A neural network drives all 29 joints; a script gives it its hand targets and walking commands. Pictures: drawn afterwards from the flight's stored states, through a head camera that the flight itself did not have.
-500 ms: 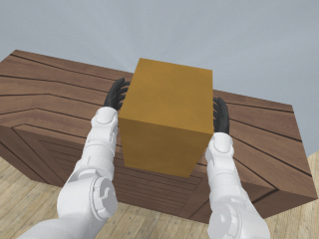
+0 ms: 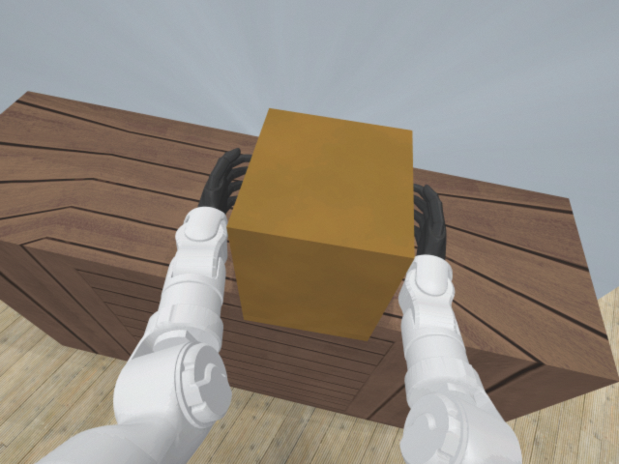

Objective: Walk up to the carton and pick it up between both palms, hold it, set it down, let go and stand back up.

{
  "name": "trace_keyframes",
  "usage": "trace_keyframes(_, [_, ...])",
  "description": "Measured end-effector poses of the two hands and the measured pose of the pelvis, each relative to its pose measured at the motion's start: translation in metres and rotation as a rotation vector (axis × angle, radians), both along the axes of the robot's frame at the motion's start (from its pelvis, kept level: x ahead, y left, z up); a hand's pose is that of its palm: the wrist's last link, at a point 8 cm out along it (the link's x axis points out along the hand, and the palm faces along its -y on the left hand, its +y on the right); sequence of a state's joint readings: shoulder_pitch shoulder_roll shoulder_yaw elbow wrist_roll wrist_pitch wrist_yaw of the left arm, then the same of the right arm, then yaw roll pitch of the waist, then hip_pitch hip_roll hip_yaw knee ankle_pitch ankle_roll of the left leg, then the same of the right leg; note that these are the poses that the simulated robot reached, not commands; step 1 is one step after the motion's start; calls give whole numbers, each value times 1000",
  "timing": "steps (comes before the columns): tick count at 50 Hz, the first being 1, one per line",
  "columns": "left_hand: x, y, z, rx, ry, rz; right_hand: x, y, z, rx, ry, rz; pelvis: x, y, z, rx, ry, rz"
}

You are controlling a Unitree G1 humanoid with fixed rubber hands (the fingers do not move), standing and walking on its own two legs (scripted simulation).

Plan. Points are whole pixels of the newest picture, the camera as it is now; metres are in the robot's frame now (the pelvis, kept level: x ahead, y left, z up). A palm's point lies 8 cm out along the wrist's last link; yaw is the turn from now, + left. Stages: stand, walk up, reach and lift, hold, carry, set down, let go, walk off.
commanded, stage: set down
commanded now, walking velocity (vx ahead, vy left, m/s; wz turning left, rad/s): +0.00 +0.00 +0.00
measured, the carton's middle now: (321, 232) +0.42 +0.00 +0.02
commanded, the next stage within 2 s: none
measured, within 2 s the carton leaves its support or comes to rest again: neither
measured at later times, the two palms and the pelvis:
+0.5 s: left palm (216, 206) +0.42 +0.15 +0.07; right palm (428, 246) +0.38 -0.14 +0.06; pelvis +0.00 +0.00 +0.00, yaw +0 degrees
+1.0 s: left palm (216, 203) +0.44 +0.16 +0.05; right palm (425, 242) +0.40 -0.15 +0.04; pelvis +0.00 +0.00 -0.02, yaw -1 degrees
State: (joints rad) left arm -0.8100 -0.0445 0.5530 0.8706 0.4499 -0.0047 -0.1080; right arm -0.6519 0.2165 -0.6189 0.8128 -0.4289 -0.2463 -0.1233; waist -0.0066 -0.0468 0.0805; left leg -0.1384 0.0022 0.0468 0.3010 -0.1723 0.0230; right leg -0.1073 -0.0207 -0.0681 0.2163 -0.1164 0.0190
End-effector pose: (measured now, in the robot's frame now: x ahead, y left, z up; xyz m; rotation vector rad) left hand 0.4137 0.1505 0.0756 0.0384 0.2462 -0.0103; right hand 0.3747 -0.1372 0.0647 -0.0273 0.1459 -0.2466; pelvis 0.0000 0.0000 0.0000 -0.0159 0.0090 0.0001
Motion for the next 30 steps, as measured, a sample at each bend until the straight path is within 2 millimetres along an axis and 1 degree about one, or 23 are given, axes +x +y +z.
trace_keyframes(30, [3, 0, -5, 3, -26, -1, 2, -3, -1, -29, -3, 24, -1, -2, -1, 1, 15, -11])
